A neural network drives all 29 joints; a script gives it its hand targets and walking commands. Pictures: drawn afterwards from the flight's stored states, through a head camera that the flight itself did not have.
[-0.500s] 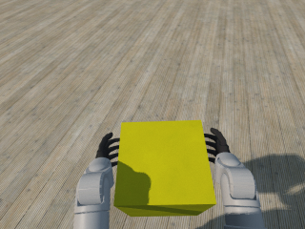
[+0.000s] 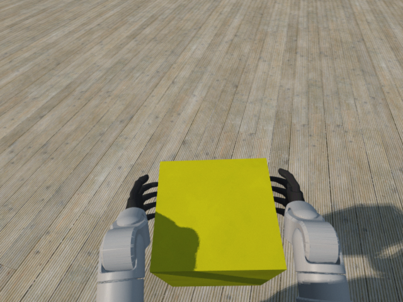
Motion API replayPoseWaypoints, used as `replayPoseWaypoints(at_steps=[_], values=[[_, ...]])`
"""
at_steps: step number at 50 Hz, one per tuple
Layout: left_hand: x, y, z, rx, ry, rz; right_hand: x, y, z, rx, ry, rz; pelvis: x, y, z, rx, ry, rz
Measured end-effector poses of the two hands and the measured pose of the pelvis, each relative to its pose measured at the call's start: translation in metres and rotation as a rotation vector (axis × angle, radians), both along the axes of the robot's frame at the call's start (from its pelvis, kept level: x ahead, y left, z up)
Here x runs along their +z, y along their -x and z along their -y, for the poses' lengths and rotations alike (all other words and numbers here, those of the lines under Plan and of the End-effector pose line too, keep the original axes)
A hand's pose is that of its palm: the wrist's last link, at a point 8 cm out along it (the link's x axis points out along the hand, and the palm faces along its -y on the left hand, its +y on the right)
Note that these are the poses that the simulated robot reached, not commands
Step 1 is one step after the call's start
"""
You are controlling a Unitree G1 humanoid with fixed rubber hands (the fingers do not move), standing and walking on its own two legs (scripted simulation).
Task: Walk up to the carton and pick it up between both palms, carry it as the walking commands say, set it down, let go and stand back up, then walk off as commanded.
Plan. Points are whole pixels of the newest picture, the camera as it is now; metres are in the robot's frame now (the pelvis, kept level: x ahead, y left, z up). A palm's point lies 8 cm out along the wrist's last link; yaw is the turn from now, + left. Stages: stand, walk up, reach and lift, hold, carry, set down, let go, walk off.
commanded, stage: carry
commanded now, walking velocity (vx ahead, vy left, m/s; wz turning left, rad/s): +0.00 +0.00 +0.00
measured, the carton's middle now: (214, 228) +0.28 +0.00 -0.03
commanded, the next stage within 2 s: none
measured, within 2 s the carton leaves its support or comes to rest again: neither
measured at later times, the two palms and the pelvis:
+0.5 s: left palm (137, 213) +0.27 +0.14 +0.07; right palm (294, 206) +0.27 -0.15 +0.07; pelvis +0.00 +0.00 +0.00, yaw +0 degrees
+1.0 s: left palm (132, 212) +0.26 +0.14 +0.09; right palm (299, 204) +0.26 -0.15 +0.09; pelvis +0.00 +0.00 +0.00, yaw +1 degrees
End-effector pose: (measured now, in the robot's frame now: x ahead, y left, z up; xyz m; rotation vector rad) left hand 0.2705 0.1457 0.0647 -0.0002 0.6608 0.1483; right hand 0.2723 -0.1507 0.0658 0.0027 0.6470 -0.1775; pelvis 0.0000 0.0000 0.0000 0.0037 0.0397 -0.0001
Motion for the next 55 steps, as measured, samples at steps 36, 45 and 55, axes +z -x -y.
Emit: replayPoseWaypoints(at_steps=[36,45,55], values=[[0.003,0.0,0.003,0.001,0.001,-0.003,0.003,0.0,0.003,-0.005,-0.005,-0.003,0.0,-0.001,0.002,-0.002,-0.001,-0.002],[0.005,0.0,0.003,0.003,0.005,0.001,0.004,0.001,0.003,-0.007,-0.009,0.0,0.0,-0.001,0.003,-0.002,-0.001,-0.003],[0.031,0.034,-0.01,0.059,0.023,0.062,0.031,0.021,-0.01,0.017,-0.044,0.064,-0.009,0.002,-0.001,0.049,0.007,-0.013]])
